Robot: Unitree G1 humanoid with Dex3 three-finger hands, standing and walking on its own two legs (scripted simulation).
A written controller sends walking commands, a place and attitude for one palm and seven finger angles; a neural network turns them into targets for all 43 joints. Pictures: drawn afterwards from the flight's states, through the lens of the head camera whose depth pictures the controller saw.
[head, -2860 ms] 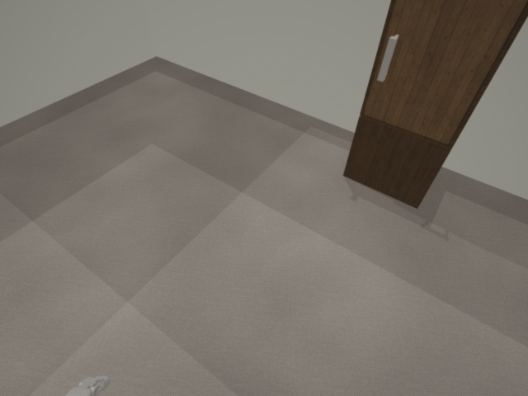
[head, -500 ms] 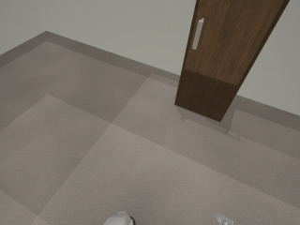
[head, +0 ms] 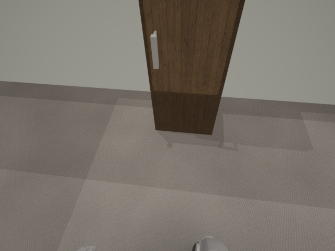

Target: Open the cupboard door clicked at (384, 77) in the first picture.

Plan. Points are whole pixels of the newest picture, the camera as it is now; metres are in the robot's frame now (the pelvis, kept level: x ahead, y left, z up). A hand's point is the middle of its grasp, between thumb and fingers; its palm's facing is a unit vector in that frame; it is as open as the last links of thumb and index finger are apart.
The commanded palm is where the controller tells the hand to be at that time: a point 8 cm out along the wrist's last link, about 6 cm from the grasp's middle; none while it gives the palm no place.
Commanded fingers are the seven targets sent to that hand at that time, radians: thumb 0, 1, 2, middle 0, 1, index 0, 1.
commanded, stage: take the last steps up to it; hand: left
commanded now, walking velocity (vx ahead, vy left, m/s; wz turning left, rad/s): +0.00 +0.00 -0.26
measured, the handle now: (155, 50) +0.94 +0.07 -0.06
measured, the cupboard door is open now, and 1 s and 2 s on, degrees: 0 0 0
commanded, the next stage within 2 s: come to a stop and stand still in 0.92 s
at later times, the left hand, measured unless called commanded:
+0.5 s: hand (105, 235) +0.19 +0.19 -0.18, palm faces -0.01 -0.99 -0.16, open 7.3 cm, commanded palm none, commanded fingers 0.00 0.90 0.90 -0.20 -0.30 -0.20 -0.30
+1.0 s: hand (143, 154) +0.45 +0.10 -0.17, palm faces -0.11 -0.98 -0.19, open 7.3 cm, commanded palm none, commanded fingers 0.00 0.90 0.90 -0.20 -0.30 -0.20 -0.30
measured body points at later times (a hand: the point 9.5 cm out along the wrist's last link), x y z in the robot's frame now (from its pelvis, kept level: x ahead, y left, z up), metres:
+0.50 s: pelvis +0.17 +0.01 +0.00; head +0.17 +0.04 +0.45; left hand +0.19 +0.25 -0.17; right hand +0.23 -0.23 -0.13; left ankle +0.19 +0.11 -0.73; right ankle +0.11 -0.11 -0.71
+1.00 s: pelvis +0.33 -0.06 -0.01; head +0.36 -0.07 +0.44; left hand +0.45 +0.15 -0.15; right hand +0.21 -0.24 -0.17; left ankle +0.23 +0.08 -0.66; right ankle +0.38 -0.15 -0.73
